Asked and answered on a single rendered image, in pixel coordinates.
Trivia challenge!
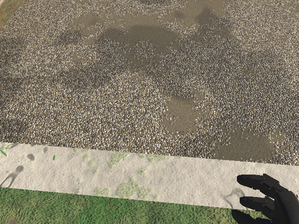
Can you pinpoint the right robot hand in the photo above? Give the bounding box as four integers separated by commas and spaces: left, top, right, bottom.
231, 174, 299, 224

